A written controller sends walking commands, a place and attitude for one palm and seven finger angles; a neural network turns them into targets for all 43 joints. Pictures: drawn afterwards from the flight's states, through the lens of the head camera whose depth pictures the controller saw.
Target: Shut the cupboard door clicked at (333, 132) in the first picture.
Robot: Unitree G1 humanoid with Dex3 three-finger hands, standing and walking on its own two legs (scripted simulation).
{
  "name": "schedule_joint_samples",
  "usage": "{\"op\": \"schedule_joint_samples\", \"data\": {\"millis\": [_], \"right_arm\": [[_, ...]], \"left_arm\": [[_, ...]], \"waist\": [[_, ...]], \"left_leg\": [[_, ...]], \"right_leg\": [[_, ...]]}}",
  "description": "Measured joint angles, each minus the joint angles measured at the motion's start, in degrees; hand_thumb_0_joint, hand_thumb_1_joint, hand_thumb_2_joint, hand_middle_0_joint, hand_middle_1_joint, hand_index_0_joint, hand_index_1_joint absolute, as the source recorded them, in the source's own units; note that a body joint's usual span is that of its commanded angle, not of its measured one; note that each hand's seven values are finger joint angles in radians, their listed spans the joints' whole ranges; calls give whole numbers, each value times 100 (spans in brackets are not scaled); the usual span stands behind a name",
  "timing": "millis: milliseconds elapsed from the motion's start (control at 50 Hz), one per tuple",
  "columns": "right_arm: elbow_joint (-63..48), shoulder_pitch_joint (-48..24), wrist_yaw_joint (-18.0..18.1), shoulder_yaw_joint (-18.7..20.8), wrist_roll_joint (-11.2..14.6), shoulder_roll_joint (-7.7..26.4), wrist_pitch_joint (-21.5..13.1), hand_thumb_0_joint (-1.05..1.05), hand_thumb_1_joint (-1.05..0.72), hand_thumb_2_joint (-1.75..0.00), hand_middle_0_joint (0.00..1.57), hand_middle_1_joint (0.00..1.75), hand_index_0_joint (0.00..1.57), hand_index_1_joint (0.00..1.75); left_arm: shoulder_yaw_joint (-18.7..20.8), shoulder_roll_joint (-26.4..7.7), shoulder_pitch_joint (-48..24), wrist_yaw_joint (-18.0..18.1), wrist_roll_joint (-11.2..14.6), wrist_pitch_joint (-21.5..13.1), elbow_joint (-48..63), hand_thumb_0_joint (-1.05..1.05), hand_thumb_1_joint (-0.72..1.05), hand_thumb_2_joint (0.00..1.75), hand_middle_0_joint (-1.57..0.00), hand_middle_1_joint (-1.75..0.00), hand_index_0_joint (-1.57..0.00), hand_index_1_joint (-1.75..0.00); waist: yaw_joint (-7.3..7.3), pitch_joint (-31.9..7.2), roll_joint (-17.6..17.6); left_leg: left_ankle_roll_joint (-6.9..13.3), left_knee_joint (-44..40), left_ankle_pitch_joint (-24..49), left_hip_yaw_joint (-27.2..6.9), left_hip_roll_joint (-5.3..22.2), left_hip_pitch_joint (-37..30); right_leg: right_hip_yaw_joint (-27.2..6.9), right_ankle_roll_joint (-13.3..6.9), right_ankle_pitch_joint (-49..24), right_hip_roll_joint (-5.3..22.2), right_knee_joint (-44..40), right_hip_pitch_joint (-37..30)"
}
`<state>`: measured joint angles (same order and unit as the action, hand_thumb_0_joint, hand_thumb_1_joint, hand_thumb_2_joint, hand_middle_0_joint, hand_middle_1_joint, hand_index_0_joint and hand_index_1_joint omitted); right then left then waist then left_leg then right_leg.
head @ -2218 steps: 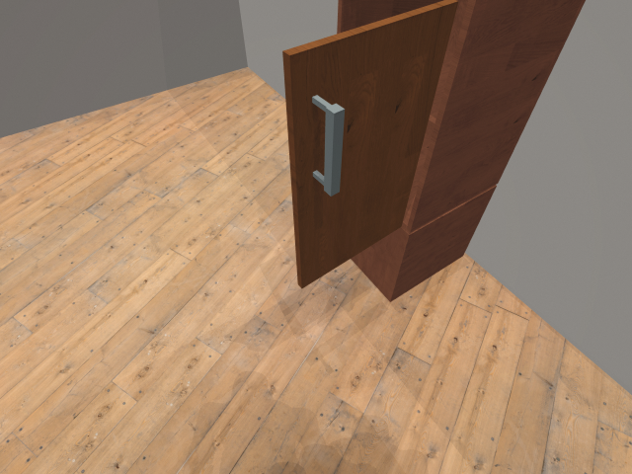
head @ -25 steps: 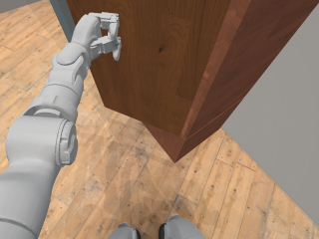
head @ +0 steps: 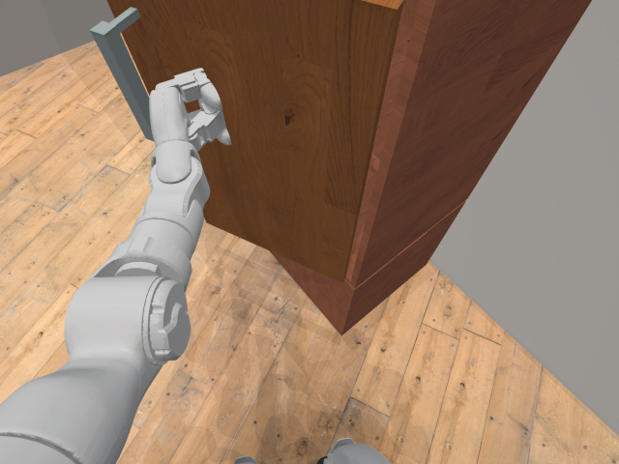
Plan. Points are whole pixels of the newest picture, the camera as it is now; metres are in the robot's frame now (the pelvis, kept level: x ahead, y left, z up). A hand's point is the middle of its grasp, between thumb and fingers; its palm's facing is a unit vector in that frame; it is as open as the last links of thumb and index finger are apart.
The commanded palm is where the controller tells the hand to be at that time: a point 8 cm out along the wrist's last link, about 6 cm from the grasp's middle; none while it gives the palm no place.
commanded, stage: pull the fist back off the door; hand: left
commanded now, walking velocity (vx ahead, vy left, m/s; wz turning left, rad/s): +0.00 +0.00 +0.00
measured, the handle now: (143, 80) +0.61 +0.15 +0.12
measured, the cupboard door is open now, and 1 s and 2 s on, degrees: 25 25 25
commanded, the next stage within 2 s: draw the hand back to the body in 0.46 s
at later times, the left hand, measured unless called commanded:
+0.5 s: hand (214, 169) +0.44 +0.06 +0.13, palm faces +0.04 -1.00 -0.01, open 3.1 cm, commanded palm +0.42 +0.11 +0.13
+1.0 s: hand (127, 229) +0.35 +0.13 +0.15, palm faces +0.06 -1.00 -0.01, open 3.1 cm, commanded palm +0.31 +0.18 +0.16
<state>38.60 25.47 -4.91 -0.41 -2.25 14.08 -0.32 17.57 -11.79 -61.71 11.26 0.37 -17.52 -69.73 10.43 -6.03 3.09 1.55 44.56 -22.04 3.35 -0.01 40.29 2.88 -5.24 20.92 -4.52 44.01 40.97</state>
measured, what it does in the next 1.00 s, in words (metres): stands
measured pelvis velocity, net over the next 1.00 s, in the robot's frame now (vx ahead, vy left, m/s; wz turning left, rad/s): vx -0.01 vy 0.02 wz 0.00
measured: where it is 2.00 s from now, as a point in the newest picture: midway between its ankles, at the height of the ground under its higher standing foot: outside the picture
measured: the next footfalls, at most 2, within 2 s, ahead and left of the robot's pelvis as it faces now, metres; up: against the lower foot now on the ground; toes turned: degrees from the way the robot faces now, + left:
none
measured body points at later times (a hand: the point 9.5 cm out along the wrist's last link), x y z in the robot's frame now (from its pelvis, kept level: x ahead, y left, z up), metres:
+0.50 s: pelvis -0.01 +0.01 +0.01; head +0.02 +0.00 +0.46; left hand +0.43 +0.11 +0.13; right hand +0.09 -0.24 -0.11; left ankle -0.02 +0.11 -0.70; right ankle -0.01 -0.06 -0.70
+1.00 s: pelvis -0.01 +0.02 +0.03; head -0.02 +0.00 +0.48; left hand +0.34 +0.19 +0.16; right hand +0.10 -0.23 -0.09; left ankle -0.02 +0.11 -0.70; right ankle -0.01 -0.06 -0.70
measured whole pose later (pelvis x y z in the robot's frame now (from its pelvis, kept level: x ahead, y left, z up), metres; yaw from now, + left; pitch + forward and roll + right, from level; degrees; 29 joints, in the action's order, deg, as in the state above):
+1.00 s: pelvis -0.01 +0.02 +0.03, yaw +0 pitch +2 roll +0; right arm 36.8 17.4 0.7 -0.6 3.1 14.6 -0.6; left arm 3.0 -7.0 -18.5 4.8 8.0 -6.1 -21.7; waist 1.3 -3.6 2.5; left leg 3.0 33.5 -17.7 3.8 -1.5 18.1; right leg 1.7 -3.6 16.5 -3.6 33.1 18.7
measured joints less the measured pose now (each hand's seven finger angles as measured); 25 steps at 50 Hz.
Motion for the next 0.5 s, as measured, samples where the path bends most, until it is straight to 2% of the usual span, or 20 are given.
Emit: {"op": "schedule_joint_samples", "data": {"millis": [80, 180, 260, 380, 500], "right_arm": [[-12, 74, -6, 69, 64, 66, 24, 0, -91, -90, 20, 30, 20, 30], [-8, -27, 37, 141, 186, 169, 138, 0, -91, -90, 20, 30, 20, 30], [-36, -241, 106, 206, 216, 235, 50, 0, -91, -90, 20, 30, 20, 30], [-51, -689, 178, 201, 236, 194, -72, 0, -91, -90, 20, 30, 20, 30], [-101, -927, 226, 44, 257, 14, -93, 0, -91, -90, 20, 30, 20, 30]], "left_arm": [[-238, 22, 411, -132, 10, -214, 344, 2, 90, 90, -130, -150, -130, -150], [-606, 273, 930, -275, 291, 43, 712, 2, 90, 90, -130, -150, -130, -150], [-953, 581, 1447, -206, 397, -31, 1263, 2, 90, 90, -130, -150, -130, -150], [-1324, 885, 1768, -6, 316, -62, 1626, 2, 90, 90, -130, -150, -130, -150], [-1343, 941, 1759, 100, 300, 74, 1542, 2, 90, 90, -130, -150, -130, -150]], "waist": [[-157, -54, -13], [-351, -30, -67], [-469, 36, -94], [-544, 74, -139], [-553, 48, -152]], "left_leg": [[-18, -147, 29, 11, 3, -254], [-24, -313, 94, -62, -17, -578], [-8, -362, 130, -108, -45, -765], [30, -378, 168, -103, -104, -921], [63, -446, 214, -70, -138, -1091]], "right_leg": [[-28, -6, -23, -14, -121, -237], [29, 6, -79, -2, -322, -601], [70, 3, -111, 23, -400, -818], [68, 41, -120, 84, -372, -961], [33, 80, -150, 117, -399, -1111]]}}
